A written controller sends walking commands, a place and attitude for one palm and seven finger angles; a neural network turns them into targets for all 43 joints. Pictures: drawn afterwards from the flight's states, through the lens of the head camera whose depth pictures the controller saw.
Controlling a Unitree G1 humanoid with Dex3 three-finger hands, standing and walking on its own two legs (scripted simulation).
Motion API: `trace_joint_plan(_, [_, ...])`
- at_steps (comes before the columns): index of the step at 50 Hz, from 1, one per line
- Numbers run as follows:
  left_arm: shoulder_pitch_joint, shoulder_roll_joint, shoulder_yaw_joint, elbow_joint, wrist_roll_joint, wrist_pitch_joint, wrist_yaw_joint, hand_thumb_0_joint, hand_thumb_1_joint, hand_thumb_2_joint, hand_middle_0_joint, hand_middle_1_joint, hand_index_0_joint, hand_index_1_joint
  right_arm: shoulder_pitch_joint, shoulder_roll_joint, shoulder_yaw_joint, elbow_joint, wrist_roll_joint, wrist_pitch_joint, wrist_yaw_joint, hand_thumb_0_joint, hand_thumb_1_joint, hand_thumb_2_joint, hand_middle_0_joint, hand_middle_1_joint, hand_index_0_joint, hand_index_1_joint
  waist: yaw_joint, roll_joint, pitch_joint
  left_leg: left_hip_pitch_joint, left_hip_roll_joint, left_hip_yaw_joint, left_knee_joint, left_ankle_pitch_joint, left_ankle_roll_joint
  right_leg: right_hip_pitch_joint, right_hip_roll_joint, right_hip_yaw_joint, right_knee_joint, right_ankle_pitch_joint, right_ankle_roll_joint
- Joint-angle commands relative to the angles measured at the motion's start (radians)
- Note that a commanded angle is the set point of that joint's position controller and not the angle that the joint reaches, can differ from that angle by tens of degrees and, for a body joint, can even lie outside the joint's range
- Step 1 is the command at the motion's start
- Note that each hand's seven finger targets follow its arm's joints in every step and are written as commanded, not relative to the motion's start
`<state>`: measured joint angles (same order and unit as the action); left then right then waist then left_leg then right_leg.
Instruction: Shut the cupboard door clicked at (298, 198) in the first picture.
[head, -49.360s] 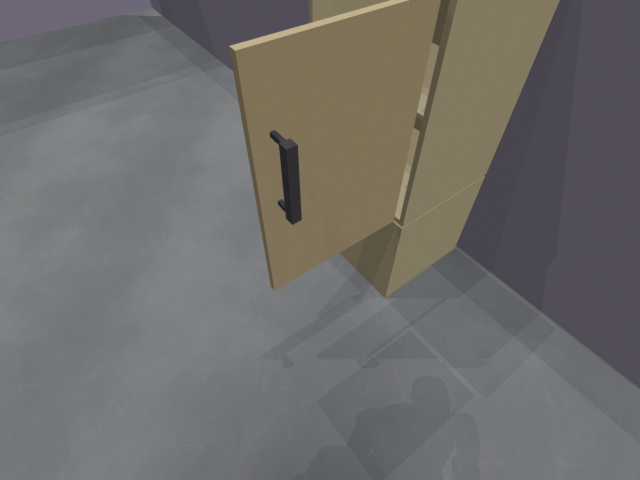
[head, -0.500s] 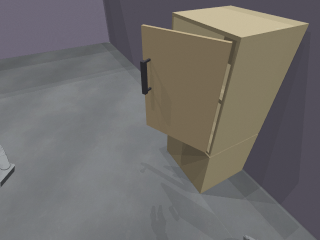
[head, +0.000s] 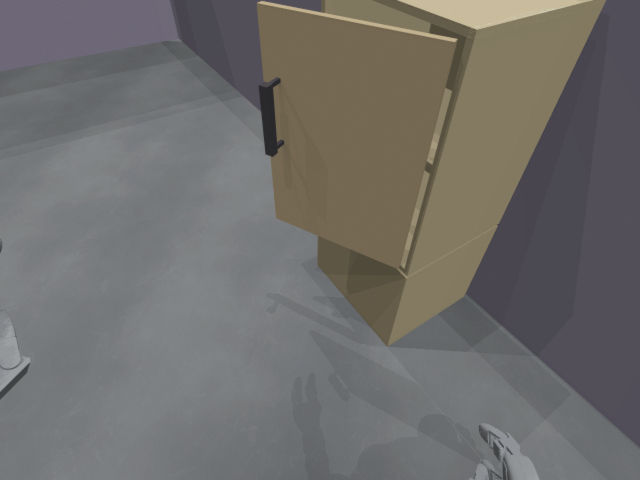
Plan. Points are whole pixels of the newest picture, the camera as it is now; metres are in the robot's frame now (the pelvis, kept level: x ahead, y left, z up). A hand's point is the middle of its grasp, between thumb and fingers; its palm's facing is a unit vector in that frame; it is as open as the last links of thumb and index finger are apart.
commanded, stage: let the arm hang, fingers relaxed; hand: left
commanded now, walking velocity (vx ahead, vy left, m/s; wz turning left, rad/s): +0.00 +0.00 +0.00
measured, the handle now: (273, 117) +0.88 +0.13 +0.02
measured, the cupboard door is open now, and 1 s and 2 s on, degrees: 27 27 27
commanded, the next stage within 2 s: look to check the result in 1.12 s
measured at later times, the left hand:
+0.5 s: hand out of the picture -0.10 +0.22 -0.18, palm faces +0.08 -0.97 -0.21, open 7.2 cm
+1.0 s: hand out of the picture -0.07 +0.16 -0.17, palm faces +0.07 -0.99 -0.11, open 7.4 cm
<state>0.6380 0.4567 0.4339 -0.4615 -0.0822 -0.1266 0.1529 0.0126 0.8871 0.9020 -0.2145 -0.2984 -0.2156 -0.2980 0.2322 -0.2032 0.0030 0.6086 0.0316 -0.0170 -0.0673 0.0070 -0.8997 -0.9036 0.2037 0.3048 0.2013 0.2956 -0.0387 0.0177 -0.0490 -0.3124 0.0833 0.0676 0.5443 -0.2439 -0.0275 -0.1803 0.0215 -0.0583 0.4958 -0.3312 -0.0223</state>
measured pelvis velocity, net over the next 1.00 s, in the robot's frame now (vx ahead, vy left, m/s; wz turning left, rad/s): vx -0.05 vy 0.02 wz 0.03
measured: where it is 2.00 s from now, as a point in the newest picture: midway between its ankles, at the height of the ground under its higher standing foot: outside the picture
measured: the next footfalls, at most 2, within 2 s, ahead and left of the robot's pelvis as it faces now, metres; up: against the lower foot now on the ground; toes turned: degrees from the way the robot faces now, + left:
none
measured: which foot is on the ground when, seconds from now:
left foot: down 0.00-1.00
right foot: down 0.00-1.00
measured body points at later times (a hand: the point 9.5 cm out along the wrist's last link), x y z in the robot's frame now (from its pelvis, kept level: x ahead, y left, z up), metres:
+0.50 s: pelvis -0.06 +0.02 +0.00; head -0.04 +0.04 +0.44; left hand -0.10 +0.27 -0.16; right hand -0.07 -0.21 -0.15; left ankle +0.02 +0.13 -0.73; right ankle -0.08 -0.09 -0.74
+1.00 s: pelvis -0.05 +0.02 +0.00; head -0.05 +0.03 +0.45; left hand -0.07 +0.21 -0.16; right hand -0.07 -0.19 -0.16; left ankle +0.02 +0.13 -0.73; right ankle -0.08 -0.09 -0.73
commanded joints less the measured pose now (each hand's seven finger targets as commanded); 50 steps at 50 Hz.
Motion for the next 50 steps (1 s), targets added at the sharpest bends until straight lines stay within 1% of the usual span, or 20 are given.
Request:
trace_joint_plan(1, [-0.194,-0.029,-0.349,0.481,0.091,0.072,-0.113,0.000,0.900,0.900,-0.200,-0.300,-0.200,-0.300,-0.184,-0.292,-0.064,-0.017,-0.009,-0.128,0.070,0.000,-0.900,-0.900,0.200,0.300,0.200,0.300,0.007,0.038,0.082,-0.001,0.057,-0.076,0.040,0.388,0.048,-0.135,-0.159,0.000,0.051,0.418,0.001])
trace_joint_plan(2, [-0.214,-0.054,-0.336,0.528,0.095,0.135,-0.140,0.000,0.900,0.900,-0.200,-0.300,-0.200,-0.300,-0.121,-0.270,-0.079,0.018,-0.023,-0.087,0.072,0.000,-0.900,-0.900,0.200,0.300,0.200,0.300,0.017,0.040,0.031,0.006,0.065,-0.078,-0.004,0.296,0.048,-0.137,-0.131,0.058,0.010,0.252,-0.005])
trace_joint_plan(4, [-0.222,-0.104,-0.345,0.608,0.099,0.153,-0.154,0.000,0.900,0.900,-0.200,-0.300,-0.200,-0.300,-0.085,-0.210,-0.048,0.029,-0.039,-0.042,0.068,0.000,-0.900,-0.900,0.200,0.300,0.200,0.300,0.033,0.060,0.073,-0.110,0.083,-0.117,-0.055,0.016,0.068,-0.145,-0.108,0.033,0.017,-0.006,0.001])
trace_joint_plan(6, [-0.258,-0.096,-0.357,0.728,0.108,0.149,-0.156,0.000,0.900,0.900,-0.200,-0.300,-0.200,-0.300,-0.075,-0.177,-0.030,0.038,-0.053,-0.005,0.070,0.000,-0.900,-0.900,0.200,0.300,0.200,0.300,0.033,-0.082,0.115,-0.141,0.036,-0.133,-0.063,-0.195,0.067,-0.177,-0.117,0.064,-0.048,-0.173,-0.017])
trace_joint_plan(8, [-0.307,-0.074,-0.363,0.838,0.116,0.149,-0.150,0.000,0.900,0.900,-0.200,-0.300,-0.200,-0.300,-0.029,-0.162,-0.033,0.061,-0.066,0.025,0.068,0.000,-0.900,-0.900,0.200,0.300,0.200,0.300,0.012,-0.221,0.116,-0.032,-0.033,-0.093,0.058,-0.206,0.051,-0.315,-0.178,0.140,-0.166,-0.337,-0.064])
trace_joint_plan(10, [-0.386,-0.058,-0.366,0.934,0.116,0.160,-0.137,0.000,0.900,0.900,-0.200,-0.300,-0.200,-0.300,0.017,-0.155,-0.041,0.104,-0.073,0.051,0.062,0.000,-0.900,-0.900,0.200,0.300,0.200,0.300,-0.008,-0.277,0.112,0.070,-0.067,-0.034,0.224,-0.139,0.038,-0.414,-0.241,0.177,-0.231,-0.369,-0.118])
trace_joint_plan(12, [-0.419,-0.063,-0.374,1.022,0.112,0.165,-0.131,0.000,0.900,0.900,-0.200,-0.300,-0.200,-0.300,0.057,-0.143,-0.039,0.140,-0.071,0.054,0.060,0.000,-0.900,-0.900,0.200,0.300,0.200,0.300,-0.026,-0.179,0.109,0.111,-0.054,-0.046,0.175,-0.082,0.039,-0.402,-0.222,0.147,-0.161,-0.274,-0.110])
trace_joint_plan(14, [-0.366,-0.117,-0.387,1.119,0.103,0.159,-0.135,0.000,0.900,0.900,-0.200,-0.300,-0.200,-0.300,0.086,-0.141,-0.032,0.176,-0.072,0.035,0.059,0.000,-0.900,-0.900,0.200,0.300,0.200,0.300,-0.013,0.103,0.101,0.014,0.025,-0.203,-0.076,-0.062,0.073,-0.280,-0.113,0.069,0.018,-0.160,-0.033])
trace_joint_plan(15, [-0.308,-0.138,-0.387,1.167,0.098,0.158,-0.136,0.000,0.900,0.900,-0.200,-0.300,-0.200,-0.300,0.067,-0.172,-0.036,0.186,-0.073,0.027,0.054,0.000,-0.900,-0.900,0.200,0.300,0.200,0.300,0.019,0.246,0.081,-0.082,0.089,-0.317,-0.226,-0.182,0.102,-0.156,-0.055,0.029,0.090,-0.108,-0.004])
trace_joint_plan(16, [-0.254,-0.166,-0.375,1.212,0.104,0.160,-0.134,0.000,0.900,0.900,-0.200,-0.300,-0.200,-0.300,0.038,-0.182,-0.046,0.191,-0.075,0.029,0.049,0.000,-0.900,-0.900,0.200,0.300,0.200,0.300,0.044,0.333,0.083,-0.162,0.106,-0.352,-0.319,-0.369,0.112,-0.076,-0.029,0.016,0.132,-0.112,-0.006])
trace_joint_plan(18, [-0.204,-0.169,-0.370,1.297,0.114,0.167,-0.140,0.000,0.900,0.900,-0.200,-0.300,-0.200,-0.300,0.014,-0.186,-0.056,0.210,-0.070,0.034,0.042,0.000,-0.900,-0.900,0.200,0.300,0.200,0.300,0.066,0.388,0.084,-0.248,0.113,-0.359,-0.394,-0.534,0.119,-0.015,-0.013,0.001,0.219,-0.107,-0.011])
trace_joint_plan(19, [-0.188,-0.178,-0.374,1.329,0.113,0.169,-0.143,0.000,0.900,0.900,-0.200,-0.300,-0.200,-0.300,0.008,-0.173,-0.053,0.223,-0.068,0.035,0.039,0.000,-0.900,-0.900,0.200,0.300,0.200,0.300,0.075,0.374,0.078,-0.254,0.111,-0.344,-0.401,-0.517,0.124,-0.003,-0.012,0.004,0.242,-0.093,-0.009])
trace_joint_plan(21, [-0.157,-0.199,-0.384,1.384,0.108,0.163,-0.145,0.000,0.900,0.900,-0.200,-0.300,-0.200,-0.300,0.020,-0.149,-0.050,0.256,-0.063,0.037,0.034,0.000,-0.900,-0.900,0.200,0.300,0.200,0.300,0.082,0.266,0.047,-0.176,0.096,-0.298,-0.372,-0.417,0.123,-0.005,-0.007,0.014,0.168,-0.057,-0.007])
trace_joint_plan(23, [-0.149,-0.203,-0.391,1.426,0.106,0.149,-0.143,0.000,0.900,0.900,-0.200,-0.300,-0.200,-0.300,0.057,-0.138,-0.053,0.285,-0.056,0.036,0.032,0.000,-0.900,-0.900,0.200,0.300,0.200,0.300,0.075,0.091,0.034,-0.087,0.070,-0.264,-0.318,-0.299,0.108,0.016,-0.016,0.038,-0.014,-0.021,-0.009])
trace_joint_plan(26, [-0.165,-0.168,-0.399,1.470,0.102,0.127,-0.130,0.000,0.900,0.900,-0.200,-0.300,-0.200,-0.300,0.107,-0.077,-0.043,0.334,-0.044,0.035,0.037,0.000,-0.900,-0.900,0.200,0.300,0.200,0.300,0.034,-0.049,0.041,0.057,-0.020,-0.136,-0.151,-0.053,0.053,-0.079,-0.136,0.194,-0.189,-0.051,-0.057])
trace_joint_plan(28, [-0.230,-0.172,-0.406,1.485,0.096,0.115,-0.126,0.000,0.900,0.900,-0.200,-0.300,-0.200,-0.300,0.132,-0.064,-0.041,0.372,-0.044,0.038,0.039,0.000,-0.900,-0.900,0.200,0.300,0.200,0.300,0.002,-0.151,0.051,0.176,-0.018,-0.115,-0.085,0.035,0.046,-0.198,-0.149,0.197,-0.230,-0.082,-0.063])
trace_joint_plan(30, [-0.241,-0.190,-0.415,1.504,0.096,0.119,-0.120,0.000,0.900,0.900,-0.200,-0.300,-0.200,-0.300,0.144,-0.059,-0.039,0.401,-0.043,0.043,0.040,0.000,-0.900,-0.900,0.200,0.300,0.200,0.300,-0.007,-0.158,0.110,0.205,-0.006,-0.111,-0.084,0.051,0.047,-0.257,-0.140,0.179,-0.246,-0.112,-0.052])
trace_joint_plan(36, [-0.187,-0.222,-0.423,1.569,0.098,0.131,-0.113,0.000,0.900,0.900,-0.200,-0.300,-0.200,-0.300,0.151,-0.035,-0.030,0.458,-0.046,0.051,0.038,0.000,-0.900,-0.900,0.200,0.300,0.200,0.300,0.006,-0.046,0.249,0.123,0.008,-0.127,-0.172,-0.053,0.051,-0.280,-0.097,0.160,-0.231,-0.191,-0.031])
trace_joint_plan(42, [-0.157,-0.235,-0.421,1.591,0.097,0.127,-0.112,0.000,0.900,0.900,-0.200,-0.300,-0.200,-0.300,0.143,-0.022,-0.024,0.475,-0.045,0.039,0.033,0.000,-0.900,-0.900,0.200,0.300,0.200,0.300,0.029,-0.018,0.208,0.096,0.005,-0.128,-0.201,-0.020,0.054,-0.179,-0.092,0.150,-0.203,-0.076,-0.025])
trace_joint_plan(50, [-0.180,-0.254,-0.412,1.592,0.093,0.120,-0.110,0.000,0.900,0.900,-0.200,-0.300,-0.200,-0.300,0.148,-0.008,-0.020,0.492,-0.047,0.020,0.026,0.000,-0.900,-0.900,0.200,0.300,0.200,0.300,0.034,0.011,0.143,0.114,0.011,-0.128,-0.199,0.090,0.057,-0.078,-0.095,0.131,-0.174,0.068,-0.022])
